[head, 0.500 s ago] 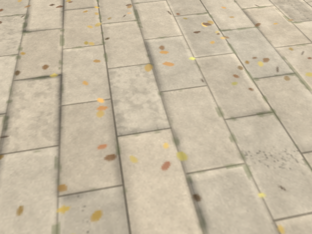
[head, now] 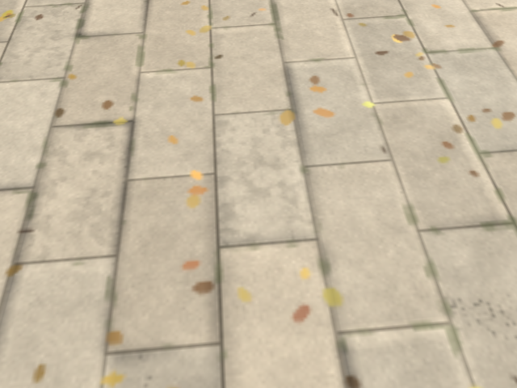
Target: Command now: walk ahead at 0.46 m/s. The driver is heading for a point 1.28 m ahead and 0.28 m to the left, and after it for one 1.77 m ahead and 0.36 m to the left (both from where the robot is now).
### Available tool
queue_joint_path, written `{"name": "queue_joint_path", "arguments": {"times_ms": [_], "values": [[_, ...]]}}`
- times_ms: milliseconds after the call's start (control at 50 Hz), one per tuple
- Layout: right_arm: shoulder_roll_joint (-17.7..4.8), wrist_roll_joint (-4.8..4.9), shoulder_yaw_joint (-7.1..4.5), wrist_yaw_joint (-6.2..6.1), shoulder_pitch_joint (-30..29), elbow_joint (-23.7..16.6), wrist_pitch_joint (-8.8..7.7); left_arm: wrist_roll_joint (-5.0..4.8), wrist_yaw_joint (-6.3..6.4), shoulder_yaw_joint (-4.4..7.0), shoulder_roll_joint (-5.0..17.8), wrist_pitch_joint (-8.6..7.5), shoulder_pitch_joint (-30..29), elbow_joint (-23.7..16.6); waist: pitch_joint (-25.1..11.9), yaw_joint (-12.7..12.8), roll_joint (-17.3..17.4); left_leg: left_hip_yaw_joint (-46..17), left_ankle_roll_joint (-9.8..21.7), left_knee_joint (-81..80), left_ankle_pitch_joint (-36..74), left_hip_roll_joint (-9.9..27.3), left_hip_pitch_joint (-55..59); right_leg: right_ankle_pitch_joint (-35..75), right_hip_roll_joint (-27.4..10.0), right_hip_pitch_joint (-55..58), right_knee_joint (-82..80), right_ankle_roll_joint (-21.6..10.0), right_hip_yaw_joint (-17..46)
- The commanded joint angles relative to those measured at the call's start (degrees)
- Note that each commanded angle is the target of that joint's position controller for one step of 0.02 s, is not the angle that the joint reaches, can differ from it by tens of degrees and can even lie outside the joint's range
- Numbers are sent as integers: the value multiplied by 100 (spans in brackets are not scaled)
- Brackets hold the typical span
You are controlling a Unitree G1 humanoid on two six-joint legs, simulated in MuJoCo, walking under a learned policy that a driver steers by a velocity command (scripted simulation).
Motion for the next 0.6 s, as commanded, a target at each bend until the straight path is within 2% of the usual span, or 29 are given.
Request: {"name": "queue_joint_path", "arguments": {"times_ms": [20, 60, 80, 100, 120, 140, 160, 180, 200, 220, 240, 260, 280, 340, 400, 460, 540, 600], "values": [[-289, 18, -7, 106, -849, -586, -131, -62, 48, 217, 1004, -4, 283, -113, 906, -188, -631, 81, 189, -529, 28, -173, -5, 2729, -1641, -452, -117, -754, 518], [-541, 12, -117, 127, -429, -533, -159, -24, 49, 278, 1154, 38, 114, -177, 432, -540, -839, 211, 385, -575, -282, -448, 793, 4513, -1709, -119, 572, -627, 419], [-754, 19, -228, 107, 216, -371, -155, 11, 43, 303, 1214, 85, 10, -205, -35, -906, -968, 334, 514, -511, -435, -665, 1640, 5519, -1636, -105, 1369, -546, 311], [-1001, 31, -367, 64, 1241, -55, -127, 33, 31, 281, 1174, 123, -109, -261, -618, -1409, -957, 361, 677, -556, -388, -753, 3020, 5746, -1388, -590, 2602, -378, 142], [-1450, -47, -483, -8, 2246, 163, -88, 108, 4, 182, 948, 118, -92, -422, -1414, -1668, -283, -1059, 1039, -481, -748, 412, 4883, 3800, -1024, -2076, 4521, -209, 12], [-1680, -168, -488, 51, 2541, 304, -97, 16, -81, -66, -49, -24, 750, -416, -2436, -1076, 1379, -4236, 2007, -1565, -2269, 1788, 6402, -1035, 181, -3958, 6536, 71, 516], [-1139, -137, -340, 61, 2288, 298, -121, -158, -117, 68, 544, -211, 236, -438, -2085, -1237, 911, -4657, 1728, -2171, -2513, 1590, 6082, -1267, -31, -4538, 7241, -81, 1253], [-898, -102, -266, 53, 1717, 236, -150, -289, -119, 159, 862, -296, -385, -677, -1119, -1088, 687, -3639, 1439, -2194, -1997, 1448, 5244, -850, -320, -4955, 7335, -165, 1033], [-744, -111, -202, 66, 1154, 111, -186, -254, -62, 176, 942, -331, -729, -767, -714, -881, -1, -2826, 1277, -2309, -1127, 1273, 4253, -261, -653, -4677, 7032, -196, 928], [-617, -173, -171, 95, 872, 95, -219, -162, -7, 244, 934, -296, -853, -775, -452, -671, -180, -2226, 1169, -2430, -528, 1062, 3466, 56, -863, -4350, 6690, -191, 857], [-463, -229, -121, 114, 790, 145, -241, -127, 7, 270, 837, -202, -670, -745, -406, -449, -57, -1807, 1120, -2596, -363, 872, 3030, 224, -1029, -3970, 6484, -212, 896], [-405, -227, -105, 124, 849, 223, -244, -123, 16, 271, 695, -118, -541, -722, -347, -364, 70, -1608, 1151, -2755, -360, 789, 2801, 262, -1076, -3808, 6288, -208, 868], [-440, -206, -107, 105, 947, 293, -251, -121, 24, 274, 616, -52, -522, -733, -237, -318, 114, -1422, 1201, -2898, -341, 736, 2621, 265, -1121, -3793, 6095, -184, 815], [-721, -198, -151, -32, 1232, 419, -246, -52, 47, 324, 728, 35, -1191, -998, 143, -361, 71, -1139, 1267, -3213, -403, 714, 2491, 849, -1235, -4409, 5311, 4, 717], [-817, -181, -162, -149, 1565, 483, -183, -8, 13, 341, 741, 5, -1891, -1222, 269, -543, 30, -935, 1149, -3274, -305, 648, 2835, 1792, -1194, -4893, 4214, 125, 650], [-883, -128, -165, -196, 1856, 544, -145, -32, -57, 294, 645, -48, -2521, -1378, 333, -747, 71, -602, 976, -3259, -207, 503, 3018, 2495, -960, -4689, 3135, 138, 425], [-926, -82, -186, -209, 2296, 726, -67, -91, -182, 235, 635, -85, -3189, -1598, 484, -974, 83, -535, 946, -3030, -184, 704, 3683, 2390, -787, -4740, 2442, 104, 322], [-1001, -63, -240, -239, 2352, 798, 24, -111, -290, 244, 750, -144, -3327, -1753, 475, -884, 163, -610, 851, -2641, 249, 989, 4271, 1815, -709, -4713, 2133, -93, 342]]}}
